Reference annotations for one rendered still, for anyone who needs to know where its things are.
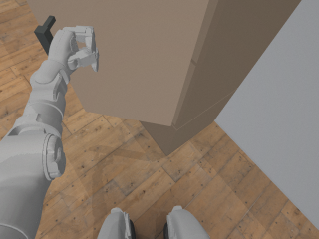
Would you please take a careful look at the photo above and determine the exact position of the robot left hand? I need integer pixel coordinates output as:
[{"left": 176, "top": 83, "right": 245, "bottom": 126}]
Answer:
[{"left": 47, "top": 25, "right": 100, "bottom": 75}]

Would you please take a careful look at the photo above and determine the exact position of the robot right shin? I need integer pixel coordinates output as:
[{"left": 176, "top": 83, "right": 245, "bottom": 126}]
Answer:
[{"left": 168, "top": 205, "right": 182, "bottom": 239}]

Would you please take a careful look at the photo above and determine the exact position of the cupboard door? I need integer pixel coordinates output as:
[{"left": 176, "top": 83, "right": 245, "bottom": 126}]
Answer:
[{"left": 26, "top": 0, "right": 209, "bottom": 126}]

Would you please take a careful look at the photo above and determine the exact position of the right robot thigh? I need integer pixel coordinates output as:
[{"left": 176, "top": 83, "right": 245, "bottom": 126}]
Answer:
[{"left": 166, "top": 209, "right": 210, "bottom": 239}]

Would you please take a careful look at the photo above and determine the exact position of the robot left forearm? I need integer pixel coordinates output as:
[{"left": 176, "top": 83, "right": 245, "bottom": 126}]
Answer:
[{"left": 0, "top": 60, "right": 71, "bottom": 142}]

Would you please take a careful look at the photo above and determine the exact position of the handle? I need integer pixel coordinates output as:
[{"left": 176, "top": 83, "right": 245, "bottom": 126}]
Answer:
[{"left": 34, "top": 15, "right": 56, "bottom": 56}]

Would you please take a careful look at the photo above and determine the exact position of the robot left upper arm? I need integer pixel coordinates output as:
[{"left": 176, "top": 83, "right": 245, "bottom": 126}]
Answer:
[{"left": 0, "top": 133, "right": 66, "bottom": 239}]

